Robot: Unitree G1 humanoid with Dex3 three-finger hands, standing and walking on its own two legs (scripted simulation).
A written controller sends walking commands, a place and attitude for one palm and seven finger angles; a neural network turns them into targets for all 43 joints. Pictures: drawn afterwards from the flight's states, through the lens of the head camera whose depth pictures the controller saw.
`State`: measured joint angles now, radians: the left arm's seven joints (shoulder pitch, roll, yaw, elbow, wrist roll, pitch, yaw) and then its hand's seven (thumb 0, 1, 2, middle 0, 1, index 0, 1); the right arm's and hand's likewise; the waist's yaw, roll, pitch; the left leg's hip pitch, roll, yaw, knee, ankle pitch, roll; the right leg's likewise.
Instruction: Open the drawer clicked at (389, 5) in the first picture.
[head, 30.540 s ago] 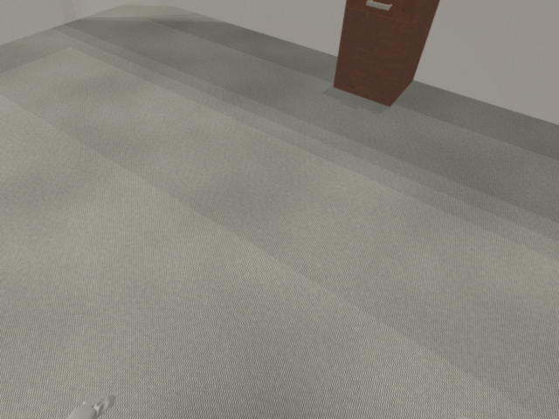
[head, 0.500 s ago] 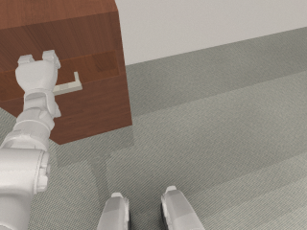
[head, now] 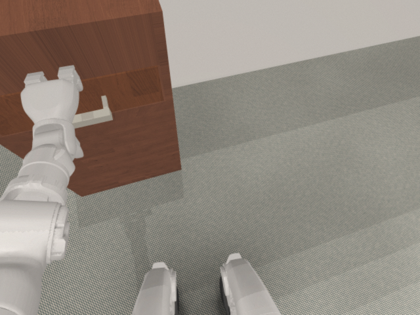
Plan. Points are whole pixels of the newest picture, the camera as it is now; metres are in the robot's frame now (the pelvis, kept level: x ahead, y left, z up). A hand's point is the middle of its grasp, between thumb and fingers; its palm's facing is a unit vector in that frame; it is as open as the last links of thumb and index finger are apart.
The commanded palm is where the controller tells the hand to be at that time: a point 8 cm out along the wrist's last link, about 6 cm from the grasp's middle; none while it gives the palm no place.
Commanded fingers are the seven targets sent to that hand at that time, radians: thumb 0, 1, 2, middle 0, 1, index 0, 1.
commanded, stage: re-aim the fingers above the handle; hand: left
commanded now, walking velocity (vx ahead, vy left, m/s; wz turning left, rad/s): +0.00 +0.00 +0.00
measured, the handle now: (78, 113) +0.56 +0.25 -0.07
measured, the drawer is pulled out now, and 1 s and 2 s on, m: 0.00 0.00 0.00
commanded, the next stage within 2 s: lower the fingers behind the handle in 0.22 s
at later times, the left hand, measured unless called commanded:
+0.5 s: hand (65, 115) +0.51 +0.24 -0.01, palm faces +0.00 +0.02 -1.00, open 13.6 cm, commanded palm +0.50 +0.26 +0.02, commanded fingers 0.00 -0.50 0.30 -0.30 -1.20 -0.30 -1.20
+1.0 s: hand (67, 115) +0.52 +0.24 -0.01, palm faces +0.05 +0.04 -1.00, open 13.6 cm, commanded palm +0.50 +0.26 -0.02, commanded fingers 0.00 -0.50 0.30 -0.30 -1.20 -0.30 -1.20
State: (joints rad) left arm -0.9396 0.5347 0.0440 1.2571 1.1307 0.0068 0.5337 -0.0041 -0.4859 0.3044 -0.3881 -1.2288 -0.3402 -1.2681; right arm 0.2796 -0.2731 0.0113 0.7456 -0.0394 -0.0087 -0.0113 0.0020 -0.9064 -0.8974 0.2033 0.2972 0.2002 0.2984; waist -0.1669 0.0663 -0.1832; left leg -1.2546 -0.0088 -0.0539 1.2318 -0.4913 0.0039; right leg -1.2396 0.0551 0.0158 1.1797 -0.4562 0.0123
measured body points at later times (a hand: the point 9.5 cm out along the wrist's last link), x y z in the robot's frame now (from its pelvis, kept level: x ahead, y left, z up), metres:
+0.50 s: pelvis +0.00 +0.00 -0.01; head +0.15 +0.00 +0.42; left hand +0.51 +0.24 +0.04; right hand +0.02 -0.28 -0.13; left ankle +0.03 +0.11 -0.62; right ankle +0.04 -0.13 -0.62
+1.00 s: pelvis -0.03 +0.00 -0.04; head +0.13 +0.01 +0.38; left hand +0.51 +0.24 +0.04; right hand +0.00 -0.27 -0.16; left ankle +0.03 +0.11 -0.62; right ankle +0.04 -0.13 -0.62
